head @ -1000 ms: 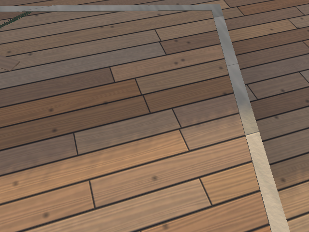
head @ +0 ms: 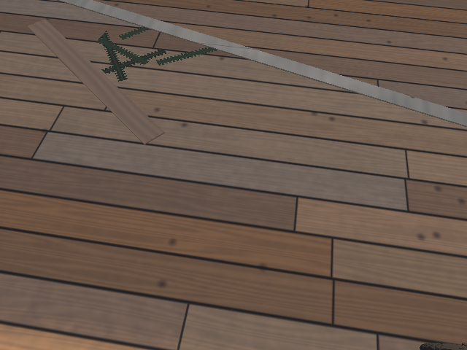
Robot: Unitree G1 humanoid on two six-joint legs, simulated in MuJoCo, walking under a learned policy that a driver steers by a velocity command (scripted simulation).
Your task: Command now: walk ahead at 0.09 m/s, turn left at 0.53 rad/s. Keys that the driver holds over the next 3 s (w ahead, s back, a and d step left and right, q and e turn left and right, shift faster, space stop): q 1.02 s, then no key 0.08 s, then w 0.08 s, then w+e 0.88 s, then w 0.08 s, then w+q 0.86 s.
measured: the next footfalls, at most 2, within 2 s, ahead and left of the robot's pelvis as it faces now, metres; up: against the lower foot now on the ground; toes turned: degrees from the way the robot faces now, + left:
right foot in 0.40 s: +0.14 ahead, -0.13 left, +0.00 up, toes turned +18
left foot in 0.80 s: +0.02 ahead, +0.11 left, +0.00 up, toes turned +30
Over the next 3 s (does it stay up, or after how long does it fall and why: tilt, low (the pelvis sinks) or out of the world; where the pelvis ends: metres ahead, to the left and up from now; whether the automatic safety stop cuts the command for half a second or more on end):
stays up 0.83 0.37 0.02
